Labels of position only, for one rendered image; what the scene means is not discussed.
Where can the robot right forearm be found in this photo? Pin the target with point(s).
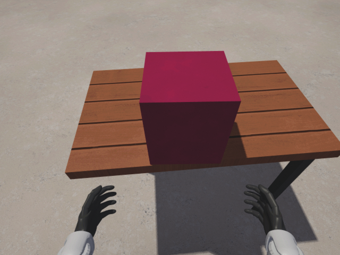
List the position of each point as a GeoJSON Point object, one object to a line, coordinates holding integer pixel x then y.
{"type": "Point", "coordinates": [281, 242]}

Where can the robot left forearm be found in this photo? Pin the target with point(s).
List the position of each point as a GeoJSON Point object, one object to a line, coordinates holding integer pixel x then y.
{"type": "Point", "coordinates": [78, 243]}

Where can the left robot hand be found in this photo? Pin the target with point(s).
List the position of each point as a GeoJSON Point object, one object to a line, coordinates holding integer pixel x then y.
{"type": "Point", "coordinates": [91, 215]}

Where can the right robot hand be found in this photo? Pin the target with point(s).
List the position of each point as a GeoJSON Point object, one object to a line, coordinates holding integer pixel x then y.
{"type": "Point", "coordinates": [269, 215]}

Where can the carton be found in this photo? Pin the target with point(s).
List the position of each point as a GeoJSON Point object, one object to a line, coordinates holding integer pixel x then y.
{"type": "Point", "coordinates": [188, 102]}

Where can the table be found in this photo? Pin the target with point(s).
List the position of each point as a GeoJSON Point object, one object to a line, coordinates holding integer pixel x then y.
{"type": "Point", "coordinates": [275, 123]}

